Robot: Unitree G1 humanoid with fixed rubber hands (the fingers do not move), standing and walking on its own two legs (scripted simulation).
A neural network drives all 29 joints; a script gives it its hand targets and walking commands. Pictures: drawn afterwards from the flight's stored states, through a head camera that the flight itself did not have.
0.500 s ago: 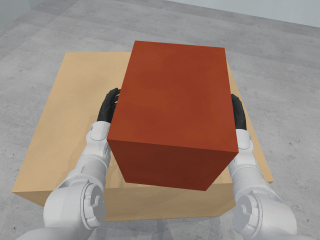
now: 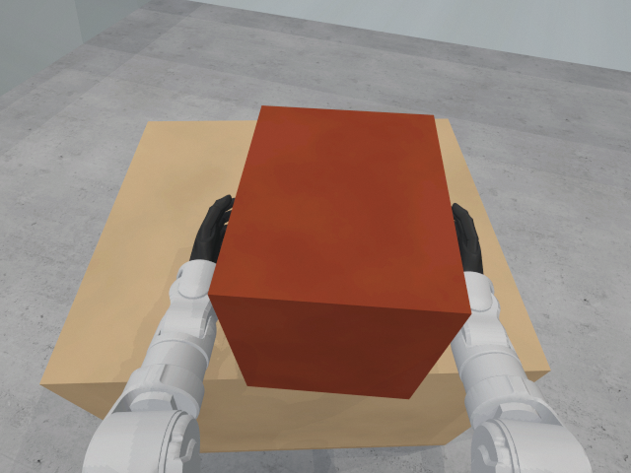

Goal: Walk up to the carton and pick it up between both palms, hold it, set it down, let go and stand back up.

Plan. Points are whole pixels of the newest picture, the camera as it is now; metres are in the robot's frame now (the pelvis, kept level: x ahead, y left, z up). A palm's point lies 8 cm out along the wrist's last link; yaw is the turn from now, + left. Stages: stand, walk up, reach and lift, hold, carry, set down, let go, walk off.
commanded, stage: reach and lift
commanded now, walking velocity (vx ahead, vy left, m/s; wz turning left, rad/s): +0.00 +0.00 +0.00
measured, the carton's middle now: (337, 255) +0.40 -0.06 +0.00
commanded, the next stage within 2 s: none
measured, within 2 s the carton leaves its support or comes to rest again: neither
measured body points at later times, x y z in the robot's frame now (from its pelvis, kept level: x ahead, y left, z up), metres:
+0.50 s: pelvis -0.02 +0.00 +0.00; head -0.04 +0.02 +0.45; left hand +0.38 +0.13 +0.13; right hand +0.35 -0.21 +0.11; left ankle -0.04 +0.09 -0.75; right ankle +0.01 -0.12 -0.75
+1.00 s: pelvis -0.02 -0.01 +0.00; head -0.05 +0.01 +0.45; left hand +0.37 +0.14 +0.17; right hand +0.35 -0.21 +0.16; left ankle -0.04 +0.09 -0.75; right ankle +0.01 -0.12 -0.75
